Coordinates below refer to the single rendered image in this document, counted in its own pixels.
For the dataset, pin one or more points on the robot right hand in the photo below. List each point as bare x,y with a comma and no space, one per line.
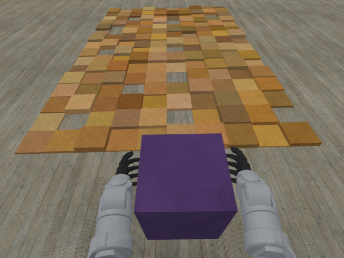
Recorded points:
241,164

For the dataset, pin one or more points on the left robot forearm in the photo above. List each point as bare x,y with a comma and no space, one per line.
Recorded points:
113,229

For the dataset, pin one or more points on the robot left hand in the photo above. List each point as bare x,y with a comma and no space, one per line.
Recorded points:
123,166

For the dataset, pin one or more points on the carton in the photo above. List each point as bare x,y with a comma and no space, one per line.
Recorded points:
184,187

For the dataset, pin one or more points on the right robot forearm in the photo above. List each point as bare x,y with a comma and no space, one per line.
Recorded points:
263,232

